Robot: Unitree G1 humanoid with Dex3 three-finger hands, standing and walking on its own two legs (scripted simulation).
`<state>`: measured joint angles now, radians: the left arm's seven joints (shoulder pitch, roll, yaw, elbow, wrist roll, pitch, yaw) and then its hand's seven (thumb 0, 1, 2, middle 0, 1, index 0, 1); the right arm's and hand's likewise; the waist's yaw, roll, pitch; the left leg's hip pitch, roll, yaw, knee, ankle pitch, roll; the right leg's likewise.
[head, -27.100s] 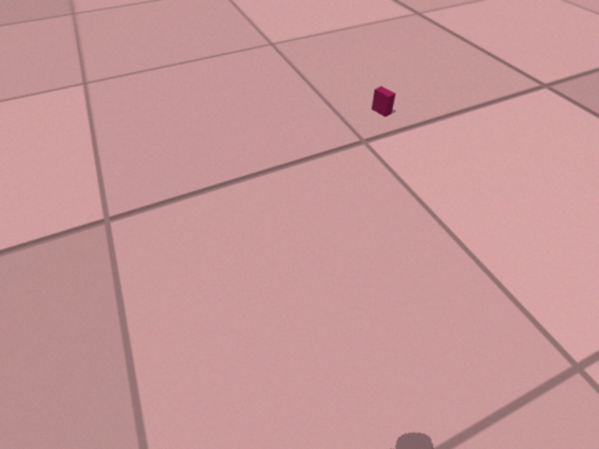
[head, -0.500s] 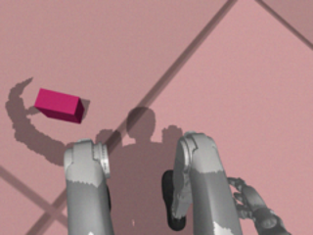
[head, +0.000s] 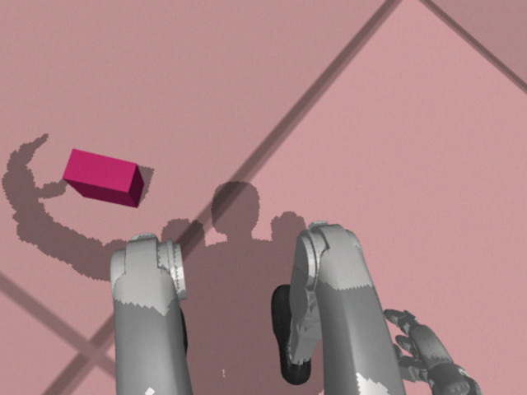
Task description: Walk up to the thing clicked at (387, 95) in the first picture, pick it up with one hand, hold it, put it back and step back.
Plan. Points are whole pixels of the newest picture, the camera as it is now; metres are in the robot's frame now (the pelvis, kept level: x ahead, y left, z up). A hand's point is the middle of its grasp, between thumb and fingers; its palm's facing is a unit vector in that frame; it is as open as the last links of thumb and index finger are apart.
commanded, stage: go down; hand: left
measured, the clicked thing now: (108, 181) +0.46 +0.26 -0.29
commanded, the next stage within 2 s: none
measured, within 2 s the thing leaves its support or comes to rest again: neither
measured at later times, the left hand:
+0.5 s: hand out of the picture +0.37 +0.46 +0.02, palm faces +0.36 -0.93 -0.04, open 10.2 cm
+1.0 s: hand out of the picture +0.36 +0.47 +0.02, palm faces +0.35 -0.93 -0.06, open 12.3 cm
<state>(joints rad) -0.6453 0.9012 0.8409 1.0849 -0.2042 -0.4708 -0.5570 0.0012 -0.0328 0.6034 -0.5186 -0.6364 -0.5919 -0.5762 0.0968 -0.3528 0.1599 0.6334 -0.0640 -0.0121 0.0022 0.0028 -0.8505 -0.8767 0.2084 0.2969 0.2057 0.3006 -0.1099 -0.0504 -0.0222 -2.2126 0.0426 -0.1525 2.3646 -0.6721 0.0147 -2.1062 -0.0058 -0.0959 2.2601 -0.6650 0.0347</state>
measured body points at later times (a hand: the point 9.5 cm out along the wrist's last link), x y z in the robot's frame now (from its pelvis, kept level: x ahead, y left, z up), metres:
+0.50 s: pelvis +0.00 +0.00 +0.00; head +0.21 +0.10 +0.39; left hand +0.35 +0.50 +0.02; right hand +0.17 -0.27 -0.08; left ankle +0.09 +0.12 -0.32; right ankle +0.11 -0.13 -0.32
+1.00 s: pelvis +0.00 +0.00 +0.01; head +0.21 +0.10 +0.39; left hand +0.34 +0.51 +0.03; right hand +0.17 -0.27 -0.08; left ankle +0.09 +0.12 -0.32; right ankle +0.11 -0.13 -0.32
